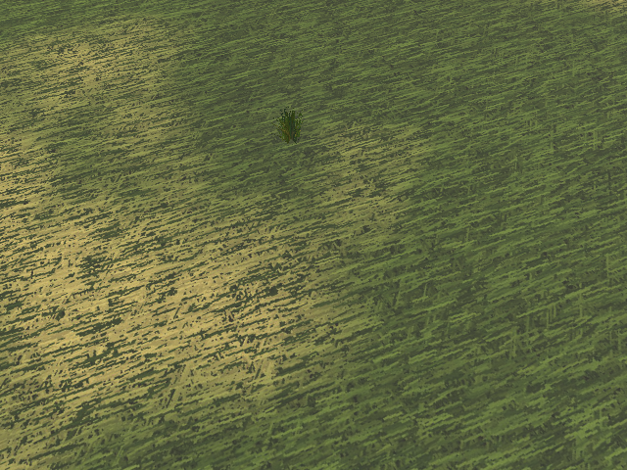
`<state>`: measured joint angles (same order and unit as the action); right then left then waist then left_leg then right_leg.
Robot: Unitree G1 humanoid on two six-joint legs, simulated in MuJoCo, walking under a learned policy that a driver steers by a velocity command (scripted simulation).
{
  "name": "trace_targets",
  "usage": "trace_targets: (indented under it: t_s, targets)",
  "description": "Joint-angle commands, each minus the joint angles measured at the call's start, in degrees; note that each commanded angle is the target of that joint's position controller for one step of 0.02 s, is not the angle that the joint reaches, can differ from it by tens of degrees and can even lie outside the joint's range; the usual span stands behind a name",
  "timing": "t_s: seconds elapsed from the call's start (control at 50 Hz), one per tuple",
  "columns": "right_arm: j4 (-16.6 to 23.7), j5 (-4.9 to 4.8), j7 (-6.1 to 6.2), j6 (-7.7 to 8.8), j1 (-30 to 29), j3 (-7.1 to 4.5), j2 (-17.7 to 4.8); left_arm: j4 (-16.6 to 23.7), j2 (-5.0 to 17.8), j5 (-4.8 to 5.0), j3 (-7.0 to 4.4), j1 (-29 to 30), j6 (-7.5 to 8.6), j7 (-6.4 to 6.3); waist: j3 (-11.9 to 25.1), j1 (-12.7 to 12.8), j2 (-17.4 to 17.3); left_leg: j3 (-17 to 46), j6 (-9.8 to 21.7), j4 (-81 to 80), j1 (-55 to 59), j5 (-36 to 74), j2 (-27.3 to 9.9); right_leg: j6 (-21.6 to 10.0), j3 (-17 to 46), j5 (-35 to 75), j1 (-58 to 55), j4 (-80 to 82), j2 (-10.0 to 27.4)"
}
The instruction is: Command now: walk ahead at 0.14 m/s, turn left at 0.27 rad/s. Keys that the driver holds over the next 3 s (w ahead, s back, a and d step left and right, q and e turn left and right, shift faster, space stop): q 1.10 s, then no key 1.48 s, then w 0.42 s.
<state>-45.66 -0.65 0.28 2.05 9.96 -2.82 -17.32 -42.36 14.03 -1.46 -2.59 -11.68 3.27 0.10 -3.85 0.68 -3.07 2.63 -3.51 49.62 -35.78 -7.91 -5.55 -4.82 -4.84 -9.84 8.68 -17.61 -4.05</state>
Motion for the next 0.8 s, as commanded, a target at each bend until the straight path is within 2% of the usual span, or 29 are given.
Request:
trace_targets:
  t_s: [0.02, 0.1, 0.16, 0.18, 0.2, 0.22, 0.24, 0.26, 0.28, 0.3, 0.32, 0.36, 0.4, 0.46, 0.54, 0.58, 0.6, 0.62, 0.64, 0.66, 0.68, 0.7, 0.72, 0.74, 0.76, 0.8]
  targets:
    - [3.49, -0.05, -0.57, 0.11, 0.58, -0.85, -3.5, 2.45, 9.48, 0.11, -2.55, 2.56, 0.03, -1.25, 6.54, 0.04, 7.12, -1.0, -0.01, -5.89, 7.13, 6.18, 0.27, -7.45, 1.37, 35.71, -1.57, 3.48, 15.69]
    - [6.27, 0.16, -1.91, -0.55, -1.69, -1.47, -4.16, 0.83, 10.24, 1.14, -3.05, 1.88, -2.21, -1.85, 5.35, 0.92, 7.06, -2.45, 1.62, -9.3, 3.96, -1.18, 0.86, -7.48, 2.25, 33.76, -7.33, -0.9, 19.03]
    - [7.53, 0.02, -2.93, -0.81, -0.48, -1.93, -4.12, 0.88, 10.64, 2.32, -3.4, 2.96, -3.62, -2.58, 5.33, -0.2, 7.64, -4.88, 3.99, -13.64, 5.76, -5.75, 2.77, -5.76, 2.42, 36.17, -8.65, -8.1, 19.95]
    - [7.21, -0.01, -2.98, -0.56, 2.22, -2.36, -4.58, 1.0, 10.53, 2.74, -3.42, 3.58, -3.89, -2.95, 6.64, -1.94, 7.0, -6.09, 5.48, -18.96, 10.87, -1.44, 4.53, -3.77, 0.68, 38.55, -7.59, -13.48, 18.21]
    - [6.65, 0.4, -2.42, -0.28, 6.26, -3.52, -7.54, 0.68, 10.1, 2.49, -3.37, 1.63, -3.71, -3.14, 9.7, -3.5, 3.31, -3.12, 7.9, -24.03, 19.74, 13.48, 4.59, -0.14, -1.82, 35.34, -4.18, -22.43, 14.22]
    - [7.28, 1.2, -1.16, -0.26, 9.62, -5.41, -14.88, 2.85, 8.13, 0.23, -2.66, 1.19, -2.95, -2.89, 14.26, -3.18, -9.17, 13.75, 14.99, -22.45, 33.67, 43.62, -7.05, 4.84, -3.91, 11.45, 10.26, -38.93, 6.93]
    - [8.05, 2.15, -0.77, -0.6, 10.44, -5.02, -14.54, 4.3, 6.41, -0.65, -1.87, 2.72, -2.59, -2.08, 20.88, -3.45, -14.65, 31.39, 27.4, -25.64, 43.51, 48.32, -16.96, 7.57, 3.14, -28.97, 24.69, -53.49, -2.92]
    - [9.16, 1.62, -0.96, -0.6, 8.38, -4.02, -11.36, 3.02, 8.71, 0.72, -2.39, 2.76, -2.43, -1.18, 22.19, -4.45, -5.95, 27.5, 26.01, -26.56, 41.38, 40.73, -15.71, 6.88, 11.37, -29.09, 25.4, -57.81, 1.09]
    - [9.97, 0.89, -0.76, -0.6, 4.46, -3.72, -9.58, 3.29, 8.76, 2.0, -2.52, 4.57, -2.66, -1.01, 17.17, -3.08, -2.37, 21.82, 22.86, -26.56, 37.16, 33.29, -12.56, 6.55, 11.01, -25.25, 27.5, -57.44, 2.8]
    - [10.28, -0.09, -0.59, -0.99, 1.68, -3.46, -8.36, 2.68, 8.28, 1.83, -2.6, 4.91, -3.13, -1.43, 12.37, -1.75, 1.6, 18.08, 19.71, -27.81, 31.99, 26.38, -9.58, 6.88, 10.19, -21.98, 28.27, -52.7, 4.15]
    - [10.75, -0.49, -0.1, -1.44, -0.29, -3.2, -7.6, 2.73, 9.17, 1.19, -3.03, 5.51, -3.64, -2.11, 10.51, -0.93, 1.06, 16.34, 17.91, -29.06, 28.19, 20.64, -7.59, 7.32, 10.02, -18.71, 26.7, -47.94, 5.13]
    - [11.37, 0.33, 0.45, -2.38, -0.98, -3.57, -8.5, 2.47, 7.27, 1.28, -2.64, 4.27, -4.01, -2.22, 9.93, 0.16, -2.9, 14.73, 17.15, -30.1, 23.7, 18.78, -4.54, 8.74, 8.47, -15.48, 21.89, -41.72, 3.37]
    - [11.58, 0.5, 1.11, -2.73, -0.13, -4.08, -9.41, 2.07, 6.65, 1.57, -2.39, 3.7, -3.81, -2.39, 11.48, -0.19, -4.05, 14.98, 17.24, -29.64, 24.2, 18.63, -4.26, 9.72, 8.74, -13.84, 20.03, -36.07, 2.72]
    - [12.09, 0.19, 1.77, -3.32, -0.57, -4.49, -10.08, 2.05, 6.56, 1.59, -2.22, 4.55, -3.63, -2.31, 12.39, -1.04, -4.98, 16.7, 16.25, -29.47, 22.6, 11.28, -3.53, 10.09, 9.36, -10.36, 16.59, -29.35, 2.29]
    - [12.86, 0.22, 1.59, -4.11, -1.55, -4.51, -9.86, 2.36, 7.56, 1.92, -2.64, 4.72, -2.71, -1.46, 11.13, -1.71, -7.26, 21.98, 15.23, -29.02, 21.91, 3.72, -3.0, 9.05, 9.77, -9.96, 13.67, -21.65, 1.62]
    - [13.37, -0.27, 1.65, -4.52, -2.9, -4.36, -9.51, 1.78, 7.65, 2.0, -2.96, 2.39, -1.9, -0.9, 10.76, -0.26, -7.52, 23.54, 13.79, -26.96, 21.49, 3.84, -1.9, 7.69, 8.95, -6.36, 9.57, -12.87, 1.36]
    - [13.54, -0.61, 1.79, -4.77, -3.16, -4.17, -8.93, 1.09, 8.02, 1.93, -3.29, 0.39, -1.58, -0.71, 10.5, 0.89, -6.98, 23.06, 12.07, -25.11, 19.77, 2.36, -0.22, 6.67, 8.47, -1.63, 5.16, -6.06, 2.0]
    - [13.71, -0.43, 1.86, -4.83, -1.6, -3.59, -6.93, 0.99, 11.32, 1.15, -4.22, -1.28, -1.57, -0.95, 10.92, 0.41, -2.11, 20.04, 9.04, -19.37, 14.9, -5.69, 3.01, 3.96, 14.44, -0.3, -0.45, -2.16, 9.64]
    - [15.15, -0.24, 1.68, -4.48, -0.12, -2.91, -4.2, 1.39, 16.89, -0.14, -5.32, 0.3, -2.22, -1.41, 8.45, -2.71, 15.15, 8.33, 5.35, -7.52, 2.98, -21.85, 12.76, -3.71, 29.04, 7.04, -3.12, 1.11, 21.72]
    - [15.1, 0.58, 1.51, -3.7, 0.15, -4.18, -8.55, 2.48, 14.72, -1.77, -4.81, 1.3, -1.99, -1.25, 8.19, -1.48, 18.37, 6.29, 2.75, 6.99, 0.85, -28.64, 11.28, -10.87, 36.1, 11.35, 1.14, 2.39, 28.33]
    - [13.62, 0.12, 1.29, -3.7, 1.65, -5.33, -11.41, 3.87, 11.51, -1.34, -3.81, 4.5, -1.79, -1.55, 7.35, -2.53, 13.36, 7.31, 1.97, 14.09, 1.39, -25.02, 9.5, -10.47, 30.93, 11.68, 2.45, 1.48, 26.08]
    - [12.06, -0.12, 1.33, -4.21, 2.89, -5.61, -11.1, 4.25, 9.65, -0.32, -3.38, 7.13, -1.86, -1.81, 6.12, -3.49, 10.89, 6.28, 1.08, 17.06, 1.13, -21.43, 8.99, -7.46, 24.43, 10.61, 2.67, 0.24, 21.87]
    - [11.21, 0.01, 1.56, -4.79, 3.58, -5.41, -9.74, 4.55, 8.69, 0.69, -3.07, 7.94, -1.97, -2.1, 5.57, -3.18, 10.23, 5.64, 0.1, 19.6, -0.26, -18.22, 8.73, -5.64, 20.46, 9.72, 1.29, -0.45, 19.24]
    - [11.3, -0.1, 1.48, -5.19, 3.27, -4.98, -8.22, 4.47, 8.4, 1.11, -2.77, 7.47, -2.14, -2.41, 4.97, -2.44, 10.3, 5.0, -0.82, 21.4, -1.19, -16.55, 8.48, -5.67, 17.9, 12.54, 0.71, -0.79, 18.55]
    - [11.94, -0.42, 1.3, -5.32, 2.24, -4.57, -7.13, 4.25, 8.59, 1.01, -2.72, 6.41, -2.44, -2.68, 4.66, -1.77, 10.45, 3.28, -1.45, 20.53, -1.15, -15.2, 8.18, -5.9, 15.13, 14.18, 0.42, -0.61, 17.47]
    - [13.83, -0.98, 1.07, -5.2, -1.34, -3.9, -5.68, 3.69, 9.26, 0.6, -2.99, 3.33, -3.04, -3.18, 5.24, 0.56, 11.96, 1.2, -2.47, 15.03, -2.65, -13.83, 6.92, -6.86, 13.11, 16.19, -4.39, -0.75, 17.79]
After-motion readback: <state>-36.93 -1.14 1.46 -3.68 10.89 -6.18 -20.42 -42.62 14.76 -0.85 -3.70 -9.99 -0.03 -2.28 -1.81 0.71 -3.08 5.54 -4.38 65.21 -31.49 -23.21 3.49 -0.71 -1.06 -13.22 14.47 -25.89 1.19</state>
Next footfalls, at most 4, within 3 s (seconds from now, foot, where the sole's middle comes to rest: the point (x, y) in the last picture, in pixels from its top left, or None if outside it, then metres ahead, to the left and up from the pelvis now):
0.20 left None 0.17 0.14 -0.78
0.62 right None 0.22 -0.10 -0.78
1.06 left None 0.07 0.13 -0.78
1.46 right None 0.23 -0.05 -0.78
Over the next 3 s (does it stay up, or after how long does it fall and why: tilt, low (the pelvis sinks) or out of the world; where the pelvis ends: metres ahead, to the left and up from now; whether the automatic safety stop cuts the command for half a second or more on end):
stays up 0.16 0.10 0.00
